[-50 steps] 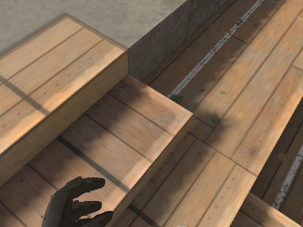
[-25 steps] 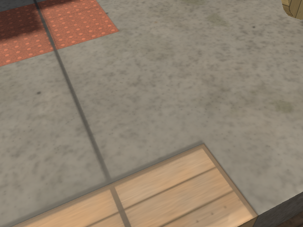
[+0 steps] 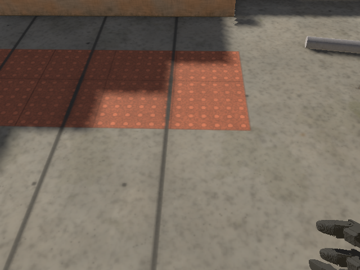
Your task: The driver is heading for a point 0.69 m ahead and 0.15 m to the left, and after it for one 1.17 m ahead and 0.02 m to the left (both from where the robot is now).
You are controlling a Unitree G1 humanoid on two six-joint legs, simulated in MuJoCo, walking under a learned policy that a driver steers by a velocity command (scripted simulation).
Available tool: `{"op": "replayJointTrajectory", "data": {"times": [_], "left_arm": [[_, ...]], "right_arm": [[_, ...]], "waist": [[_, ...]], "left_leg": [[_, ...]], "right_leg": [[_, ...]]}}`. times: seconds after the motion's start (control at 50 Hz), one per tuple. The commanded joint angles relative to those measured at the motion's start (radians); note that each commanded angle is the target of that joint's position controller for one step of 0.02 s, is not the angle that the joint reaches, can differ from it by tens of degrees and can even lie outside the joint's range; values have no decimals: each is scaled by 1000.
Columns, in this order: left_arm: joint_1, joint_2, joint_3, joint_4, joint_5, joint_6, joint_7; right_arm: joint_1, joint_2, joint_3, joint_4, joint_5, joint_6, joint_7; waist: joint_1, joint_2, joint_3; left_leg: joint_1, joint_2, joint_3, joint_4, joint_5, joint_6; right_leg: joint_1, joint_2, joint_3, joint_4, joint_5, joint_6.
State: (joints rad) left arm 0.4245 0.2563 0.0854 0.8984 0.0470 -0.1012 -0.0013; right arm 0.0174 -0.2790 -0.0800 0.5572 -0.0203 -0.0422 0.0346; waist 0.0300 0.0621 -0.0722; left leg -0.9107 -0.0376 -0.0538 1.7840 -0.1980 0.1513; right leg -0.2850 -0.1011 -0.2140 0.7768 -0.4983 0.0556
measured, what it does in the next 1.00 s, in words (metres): climbs, turning left: left foot, then right foot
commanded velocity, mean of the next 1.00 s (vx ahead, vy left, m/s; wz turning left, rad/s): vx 0.71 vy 0.00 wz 0.41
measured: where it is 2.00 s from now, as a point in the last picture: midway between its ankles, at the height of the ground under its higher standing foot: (174, 195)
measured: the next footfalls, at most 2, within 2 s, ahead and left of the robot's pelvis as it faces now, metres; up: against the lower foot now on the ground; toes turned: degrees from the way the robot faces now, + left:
left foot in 0.22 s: +0.39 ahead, +0.05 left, +0.00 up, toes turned +15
right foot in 0.62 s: +0.86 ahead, +0.04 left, +0.00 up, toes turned +32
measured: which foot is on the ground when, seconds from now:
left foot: up 0.00-0.20, down 0.22-0.60, up 0.62-1.00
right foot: down 0.00-0.22, up 0.24-0.60, down 0.62-1.00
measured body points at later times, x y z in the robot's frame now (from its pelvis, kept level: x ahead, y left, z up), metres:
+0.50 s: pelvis +0.47 +0.05 +0.03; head +0.51 +0.04 +0.48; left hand +0.65 +0.34 +0.00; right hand +0.57 -0.22 -0.10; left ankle +0.35 +0.04 -0.70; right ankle +0.73 -0.05 -0.64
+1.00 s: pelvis +0.78 +0.11 +0.04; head +0.82 +0.12 +0.48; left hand +0.64 +0.35 -0.09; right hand +1.09 +0.01 -0.04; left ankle +0.84 +0.26 -0.67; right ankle +0.83 +0.02 -0.70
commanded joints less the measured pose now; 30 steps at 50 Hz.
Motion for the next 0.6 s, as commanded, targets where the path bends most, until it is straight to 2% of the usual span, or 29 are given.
{"op": "replayJointTrajectory", "data": {"times": [0.02,0.04,0.06,0.08,0.1,0.12,0.16,0.18,0.2,0.22,0.24,0.26,0.28,0.3,0.32,0.34,0.38,0.4,0.42,0.46,0.48,0.5,0.52,0.54,0.56,0.58,0.6], "left_arm": [[-196,5,-25,-62,-19,-53,-7],[-162,19,-22,-35,-28,-63,3],[-135,43,-15,-21,-33,-67,13],[-118,68,-10,-18,-34,-66,21],[-81,106,-3,-23,-33,-58,28],[-44,158,11,-35,-33,-46,31],[-43,227,33,-71,-25,-10,31],[-58,238,41,-91,-23,10,29],[-74,249,50,-111,-20,27,30],[-103,206,45,-127,-15,36,27],[-142,15,1,-182,16,33,18],[-79,33,-6,-318,-6,12,8],[-130,77,-12,-335,-4,-24,3],[-180,113,-11,-327,-8,-38,4],[-228,112,-17,-328,6,-33,7],[-223,106,-25,-330,19,-19,9],[-262,104,-33,-343,26,27,11],[-319,94,-41,-373,23,39,9],[-379,86,-51,-400,13,41,2],[-441,56,-69,-417,-7,42,-18],[-445,50,-72,-409,-19,43,-23],[-448,56,-71,-403,-27,43,-25],[-442,64,-67,-393,-23,41,-22],[-434,65,-67,-380,-14,36,-17],[-400,76,-61,-363,0,26,-7],[-304,94,-48,-331,9,12,4],[-168,127,-30,-292,10,-2,13]], "right_arm": [[-12,-18,18,-99,-3,45,22],[-22,-41,9,-89,-17,55,31],[-15,-29,13,-70,-17,59,38],[-20,-13,21,-65,-12,53,47],[-11,-11,21,-47,-1,44,53],[9,-17,18,-35,5,38,53],[150,-72,-8,9,27,33,33],[289,-112,-29,39,23,33,22],[465,-143,-55,90,15,28,8],[475,-160,-78,121,15,22,-12],[361,-199,-77,111,17,20,-10],[322,-265,-78,64,2,31,-10],[353,-257,-82,51,-7,33,-21],[344,-198,-72,65,-6,18,-29],[341,-181,-60,83,1,-3,-34],[330,-177,-52,84,2,-22,-42],[337,-152,-30,110,3,-45,-48],[336,-160,-27,112,0,-51,-49],[325,-165,-27,111,0,-56,-49],[300,-163,-29,111,6,-57,-41],[305,-177,-35,118,15,-55,-35],[326,-191,-40,127,22,-52,-29],[366,-192,-40,148,26,-48,-27],[419,-179,-37,172,27,-46,-28],[464,-179,-36,197,25,-45,-34],[468,-196,-38,209,20,-45,-37],[446,-206,-41,206,18,-49,-37]], "waist": [[-127,-121,216],[-115,-104,217],[-107,-79,192],[-105,-60,195],[-103,-49,160],[-109,-80,109],[-173,-180,12],[-232,-200,-45],[-293,-177,-89],[-295,-75,-37],[-162,84,85],[-65,107,-131],[-93,37,-135],[-87,-78,-14],[-60,-151,28],[-27,-182,56],[4,-196,124],[0,-185,159],[-9,-163,174],[-24,-110,159],[-39,-89,130],[-56,-70,109],[-72,-59,112],[-95,-60,103],[-100,-54,74],[-53,-40,24],[27,-17,-34]], "left_leg": [[27,72,-6,-380,124,-26],[78,67,78,-489,195,-22],[164,73,127,-597,247,-10],[259,71,168,-750,273,11],[361,33,217,-843,249,21],[419,-8,258,-899,197,21],[535,-56,286,-961,107,38],[677,-78,267,-1017,78,59],[889,-93,228,-1130,35,85],[1028,-49,103,-1227,3,135],[1033,26,-95,-1066,220,145],[1247,167,-539,-1269,68,322],[1199,249,-753,-1496,-187,335],[1061,248,-761,-1560,-226,309],[934,215,-696,-1556,-168,281],[822,188,-623,-1552,-82,267],[639,153,-547,-1563,-39,256],[580,133,-515,-1581,-16,246],[520,102,-460,-1606,22,225],[416,15,-345,-1600,101,158],[405,-2,-321,-1594,140,132],[435,8,-329,-1586,190,117],[535,18,-313,-1550,309,98],[660,20,-296,-1481,473,71],[783,28,-287,-1395,678,41],[860,37,-270,-1250,830,2],[859,22,-237,-1063,847,-37]], "right_leg": [[-138,-150,82,-621,293,-51],[-86,-113,3,-665,343,-60],[-41,-90,-59,-701,363,-67],[5,-61,-104,-718,432,-74],[86,-60,-124,-687,655,-95],[202,-76,-114,-621,931,-104],[371,-129,-99,-374,1369,-98],[373,-153,-79,-172,1468,-97],[272,-154,-61,105,1433,-107],[36,-47,-26,484,787,-90],[-332,83,37,826,13,-85],[-568,116,207,921,24,-50],[-620,83,288,864,91,-41],[-627,51,303,794,133,-36],[-571,27,308,716,134,-26],[-516,3,316,644,124,-13],[-477,-40,319,514,52,17],[-475,-58,317,412,68,25],[-422,-62,299,291,157,26],[-206,-31,274,62,424,12],[-98,0,254,-18,523,1],[-37,25,234,-63,572,-8],[-45,41,213,-130,604,-23],[-59,64,195,-191,618,-41],[-52,106,168,-237,612,-60],[22,139,150,-283,626,-81],[157,122,148,-310,669,-98]]}}
Keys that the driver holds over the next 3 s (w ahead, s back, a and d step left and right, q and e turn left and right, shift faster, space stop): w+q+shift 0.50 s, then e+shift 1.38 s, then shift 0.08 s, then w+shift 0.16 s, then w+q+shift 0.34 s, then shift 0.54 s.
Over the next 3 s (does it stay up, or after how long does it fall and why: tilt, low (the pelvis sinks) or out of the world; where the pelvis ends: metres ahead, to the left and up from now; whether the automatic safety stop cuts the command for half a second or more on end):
stays up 1.14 -0.09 0.04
